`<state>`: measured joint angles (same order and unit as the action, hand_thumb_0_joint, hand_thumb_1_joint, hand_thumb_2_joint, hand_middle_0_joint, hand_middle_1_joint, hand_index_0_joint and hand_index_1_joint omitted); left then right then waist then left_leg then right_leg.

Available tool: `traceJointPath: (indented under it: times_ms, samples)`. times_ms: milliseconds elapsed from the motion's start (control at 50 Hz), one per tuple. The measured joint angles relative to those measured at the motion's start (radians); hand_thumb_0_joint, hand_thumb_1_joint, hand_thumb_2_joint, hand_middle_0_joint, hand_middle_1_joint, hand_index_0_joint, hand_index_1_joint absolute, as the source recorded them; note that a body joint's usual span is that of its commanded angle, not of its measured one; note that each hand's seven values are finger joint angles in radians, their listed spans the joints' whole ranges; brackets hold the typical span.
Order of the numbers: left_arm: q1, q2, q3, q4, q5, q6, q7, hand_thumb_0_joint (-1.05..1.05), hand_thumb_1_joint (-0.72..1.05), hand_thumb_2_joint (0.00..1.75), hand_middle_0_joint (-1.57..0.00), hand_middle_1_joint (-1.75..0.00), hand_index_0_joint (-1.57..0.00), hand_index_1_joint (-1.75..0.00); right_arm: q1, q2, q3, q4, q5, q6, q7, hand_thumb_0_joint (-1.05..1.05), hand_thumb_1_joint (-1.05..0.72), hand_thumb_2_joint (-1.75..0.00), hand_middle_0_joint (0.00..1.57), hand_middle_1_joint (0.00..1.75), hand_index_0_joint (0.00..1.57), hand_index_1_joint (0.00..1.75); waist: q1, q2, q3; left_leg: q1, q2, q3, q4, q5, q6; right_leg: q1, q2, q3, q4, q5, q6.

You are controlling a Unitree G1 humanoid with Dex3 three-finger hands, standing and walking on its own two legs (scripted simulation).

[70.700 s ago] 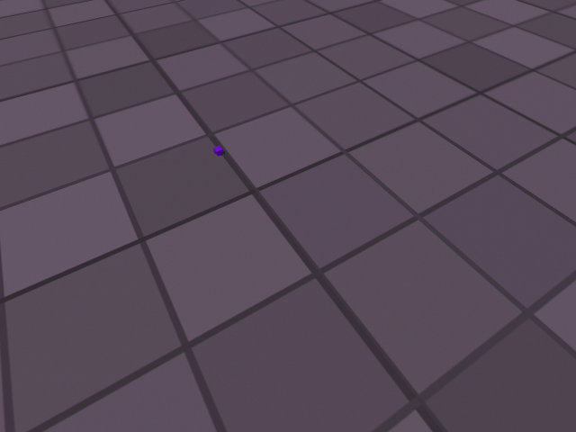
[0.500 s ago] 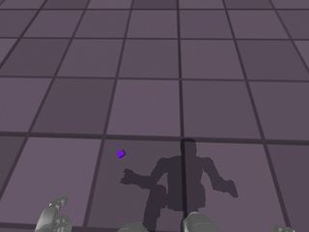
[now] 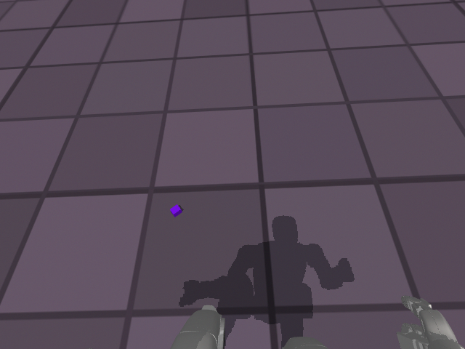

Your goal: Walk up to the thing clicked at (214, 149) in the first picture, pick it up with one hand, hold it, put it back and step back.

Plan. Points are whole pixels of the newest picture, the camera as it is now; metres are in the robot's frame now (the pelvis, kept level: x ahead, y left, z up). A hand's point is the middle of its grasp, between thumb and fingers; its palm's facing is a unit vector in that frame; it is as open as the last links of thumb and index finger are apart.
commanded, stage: step back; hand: left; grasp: from above
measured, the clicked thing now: (176, 210) +0.72 +0.35 -0.74
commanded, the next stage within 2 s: stand in 1.80 s
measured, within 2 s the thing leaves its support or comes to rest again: neither
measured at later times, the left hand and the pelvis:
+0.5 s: hand out of the picture -0.07 +0.26 -0.13, palm faces +0.09 -0.93 -0.35, open 7.4 cm; pelvis -0.17 -0.01 +0.01, yaw +4 degrees
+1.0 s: hand out of the picture -0.26 +0.26 -0.13, palm faces +0.11 -0.89 -0.44, open 7.4 cm; pelvis -0.29 -0.03 +0.01, yaw +6 degrees
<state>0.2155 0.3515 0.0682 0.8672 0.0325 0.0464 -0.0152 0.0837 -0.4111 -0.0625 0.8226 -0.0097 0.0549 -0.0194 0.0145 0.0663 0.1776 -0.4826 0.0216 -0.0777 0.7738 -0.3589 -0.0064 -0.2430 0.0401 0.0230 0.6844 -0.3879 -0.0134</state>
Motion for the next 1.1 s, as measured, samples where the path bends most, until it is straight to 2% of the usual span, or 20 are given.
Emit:
traceJointPath:
  times_ms: [60, 120, 180, 260, 300, 340, 400, 440, 500, 560, 640, 680, 700, 740, 780, 820, 880, 960, 1020, 1100]
  samples:
    - [0.026, -0.007, -0.006, -0.006, 0.004, 0.005, 0.002, 0.01, 0.9, 0.9, -0.2, -0.3, -0.2, -0.3, 0.039, 0.005, 0.002, 0.03, 0.007, 0.008, -0.001, 0.0, -0.9, -0.9, 0.2, 0.3, 0.2, 0.3, 0.03, -0.044, -0.036, -0.033, -0.109, -0.032, 0.247, -0.108, -0.002, -0.03, -0.047, 0.043, -0.019, 0.041, -0.007]
    - [0.014, -0.013, -0.001, -0.014, 0.007, 0.01, 0.009, 0.01, 0.9, 0.9, -0.21, -0.3, -0.2, -0.3, 0.085, -0.003, 0.005, 0.039, 0.012, -0.004, -0.005, 0.0, -0.9, -0.9, 0.2, 0.3, 0.2, 0.3, 0.012, -0.04, -0.057, -0.019, -0.151, -0.061, 0.366, -0.092, -0.007, -0.052, -0.067, 0.026, -0.069, 0.094, -0.002]
    - [-0.019, -0.006, 0.002, -0.05, 0.011, 0.002, 0.019, 0.01, 0.9, 0.9, -0.21, -0.3, -0.2, -0.3, 0.118, -0.005, 0.011, 0.051, 0.009, -0.009, -0.011, 0.0, -0.9, -0.9, 0.2, 0.3, 0.2, 0.3, 0.001, -0.032, -0.048, 0.051, -0.135, -0.054, 0.315, -0.118, -0.02, -0.089, -0.068, 0.001, -0.076, 0.128, -0.003]
    - [-0.083, 0.011, 0.003, -0.102, 0.005, -0.004, 0.033, 0.01, 0.9, 0.9, -0.21, -0.3, -0.2, -0.3, 0.136, 0.012, 0.017, 0.064, -0.001, -0.013, -0.011, 0.0, -0.9, -0.9, 0.2, 0.3, 0.2, 0.3, -0.013, -0.039, -0.012, 0.166, -0.081, 0.011, 0.075, -0.146, -0.021, -0.143, -0.078, -0.048, -0.041, 0.152, 0.0]
    - [-0.113, 0.024, 0.0, -0.117, -0.003, 0.003, 0.033, 0.01, 0.9, 0.9, -0.21, -0.3, -0.2, -0.3, 0.139, 0.025, 0.019, 0.067, -0.006, -0.02, -0.005, 0.0, -0.9, -0.9, 0.2, 0.3, 0.2, 0.3, -0.02, -0.058, 0.003, 0.232, -0.065, 0.044, -0.098, -0.05, -0.005, -0.178, -0.093, -0.066, 0.003, 0.153, 0.006]
    - [-0.139, 0.043, 0.002, -0.112, -0.011, 0.016, 0.032, 0.01, 0.9, 0.9, -0.2, -0.3, -0.2, -0.3, 0.122, 0.059, 0.019, 0.078, -0.015, -0.022, 0.0, 0.0, -0.9, -0.9, 0.2, 0.3, 0.2, 0.3, -0.004, -0.129, 0.035, 0.247, -0.102, 0.078, -0.129, 0.007, 0.022, -0.199, -0.121, -0.021, 0.049, 0.151, 0.005]
    - [-0.125, 0.028, -0.003, -0.081, -0.02, 0.035, 0.033, 0.01, 0.9, 0.9, -0.2, -0.3, -0.2, -0.3, 0.123, 0.061, 0.031, 0.068, -0.025, -0.021, 0.014, 0.0, -0.9, -0.9, 0.2, 0.3, 0.2, 0.3, -0.021, -0.107, 0.011, 0.213, -0.066, 0.058, -0.11, 0.027, 0.038, -0.239, -0.024, 0.038, 0.27, -0.093, 0.003]
    - [-0.107, 0.024, -0.004, -0.064, -0.026, 0.041, 0.028, 0.01, 0.9, 0.9, -0.2, -0.3, -0.2, -0.3, 0.117, 0.061, 0.034, 0.064, -0.032, -0.021, 0.011, 0.0, -0.9, -0.9, 0.21, 0.3, 0.2, 0.3, -0.024, -0.093, -0.013, 0.203, -0.04, 0.048, -0.14, 0.062, 0.037, -0.248, 0.033, 0.077, 0.428, -0.126, -0.001]
    - [-0.074, 0.031, 0.0, -0.052, -0.029, 0.035, 0.021, 0.01, 0.9, 0.9, -0.2, -0.3, -0.2, -0.3, 0.095, 0.058, 0.033, 0.045, -0.032, -0.023, 0.006, 0.0, -0.9, -0.9, 0.21, 0.3, 0.2, 0.3, -0.008, -0.096, -0.043, 0.173, -0.016, 0.06, -0.184, 0.116, 0.029, -0.22, 0.058, 0.111, 0.529, -0.111, 0.005]
    - [-0.05, 0.037, 0.001, -0.04, -0.023, 0.024, 0.022, 0.01, 0.9, 0.9, -0.2, -0.3, -0.2, -0.3, 0.054, 0.046, 0.027, 0.016, -0.027, -0.024, 0.006, 0.0, -0.9, -0.9, 0.21, 0.3, 0.2, 0.3, 0.009, -0.094, -0.036, 0.134, 0.004, 0.074, -0.193, 0.156, 0.026, -0.136, 0.031, 0.097, 0.42, -0.12, 0.028]
    - [-0.015, 0.044, -0.005, -0.002, -0.019, -0.005, 0.019, 0.01, 0.9, 0.9, -0.2, -0.3, -0.2, -0.3, -0.006, 0.023, 0.021, -0.017, -0.026, -0.02, 0.013, 0.0, -0.9, -0.9, 0.21, 0.3, 0.2, 0.3, 0.029, -0.08, -0.024, 0.066, 0.035, 0.107, -0.145, 0.179, 0.01, 0.013, -0.034, 0.044, 0.048, -0.072, 0.026]
    - [-0.015, 0.02, -0.006, 0.041, -0.011, -0.018, 0.019, 0.01, 0.91, 0.9, -0.2, -0.3, -0.2, -0.3, -0.03, -0.002, 0.013, -0.014, -0.022, -0.01, 0.015, 0.0, -0.9, -0.9, 0.2, 0.3, 0.2, 0.3, 0.017, -0.015, -0.005, 0.036, 0.072, 0.074, -0.094, 0.175, 0.012, 0.058, -0.001, 0.006, -0.047, -0.016, 0.022]
    - [-0.006, 0.008, -0.008, 0.054, -0.002, -0.021, 0.016, 0.01, 0.91, 0.9, -0.2, -0.3, -0.2, -0.3, -0.025, -0.008, 0.008, -0.006, -0.018, -0.002, 0.014, 0.0, -0.9, -0.9, 0.2, 0.3, 0.2, 0.3, 0.008, 0.014, -0.008, 0.022, 0.07, 0.039, -0.065, 0.115, 0.019, 0.058, 0.014, -0.013, -0.047, -0.005, 0.018]
    - [0.031, 0.006, -0.013, 0.062, 0.009, -0.021, 0.009, 0.01, 0.9, 0.9, -0.2, -0.3, -0.2, -0.3, 0.009, 0.004, 0.002, 0.018, -0.016, 0.014, 0.012, 0.0, -0.9, -0.9, 0.2, 0.3, 0.2, 0.3, 0.032, -0.01, -0.052, -0.011, 0.001, -0.007, 0.046, -0.038, 0.007, 0.022, -0.01, 0.005, -0.02, -0.004, 0.0]
    - [0.059, 0.007, -0.011, 0.075, 0.013, -0.018, 0.013, 0.01, 0.9, 0.9, -0.21, -0.3, -0.2, -0.3, 0.041, 0.009, 0.002, 0.041, -0.011, 0.02, 0.02, 0.0, -0.9, -0.9, 0.2, 0.3, 0.2, 0.3, 0.052, -0.042, -0.082, -0.02, -0.06, -0.033, 0.186, -0.066, 0.0, 0.005, -0.044, 0.034, -0.028, 0.011, -0.009]
    - [0.065, 0.002, -0.008, 0.087, 0.011, -0.02, 0.016, 0.01, 0.9, 0.9, -0.21, -0.3, -0.2, -0.3, 0.077, -0.002, -0.001, 0.059, -0.005, 0.009, 0.022, 0.0, -0.9, -0.9, 0.2, 0.3, 0.2, 0.3, 0.037, -0.037, -0.099, -0.011, -0.091, -0.064, 0.259, -0.042, -0.005, 0.001, -0.064, 0.022, -0.058, 0.041, 0.001]
    - [0.061, 0.004, -0.002, 0.08, 0.015, -0.037, 0.012, 0.01, 0.9, 0.9, -0.21, -0.3, -0.2, -0.3, 0.131, -0.015, -0.005, 0.093, -0.009, -0.003, 0.023, 0.0, -0.9, -0.9, 0.2, 0.3, 0.2, 0.3, 0.026, -0.016, -0.116, 0.055, -0.074, -0.057, 0.205, -0.046, -0.018, -0.019, -0.071, -0.004, -0.071, 0.058, 0.008]
    - [0.032, 0.028, 0.008, 0.056, 0.018, -0.048, 0.003, 0.01, 0.9, 0.9, -0.21, -0.3, -0.2, -0.3, 0.19, -0.007, -0.002, 0.147, -0.019, -0.016, 0.035, 0.0, -0.9, -0.9, 0.2, 0.3, 0.2, 0.3, 0.014, -0.015, -0.122, 0.196, -0.03, 0.019, -0.063, -0.121, -0.02, -0.043, -0.093, -0.054, -0.041, 0.047, 0.014]
    - [0.018, 0.06, 0.012, 0.054, 0.01, -0.037, 0.007, 0.01, 0.9, 0.9, -0.21, -0.3, -0.2, -0.3, 0.19, 0.038, -0.005, 0.178, -0.03, -0.038, 0.038, 0.01, -0.9, -0.9, 0.2, 0.3, 0.2, 0.3, 0.027, -0.096, -0.093, 0.273, -0.076, 0.072, -0.193, 0.033, 0.005, -0.063, -0.14, -0.01, 0.044, -0.006, 0.005]
    - [0.03, 0.061, 0.003, 0.095, -0.003, -0.022, -0.001, 0.01, 0.9, 0.9, -0.2, -0.3, -0.2, -0.3, 0.217, 0.058, 0.0, 0.163, -0.031, -0.07, 0.045, 0.01, -0.9, -0.9, 0.2, 0.3, 0.2, 0.3, -0.014, -0.088, -0.133, 0.288, -0.055, 0.056, -0.218, 0.03, 0.042, -0.135, -0.077, -0.001, 0.224, -0.088, -0.011]
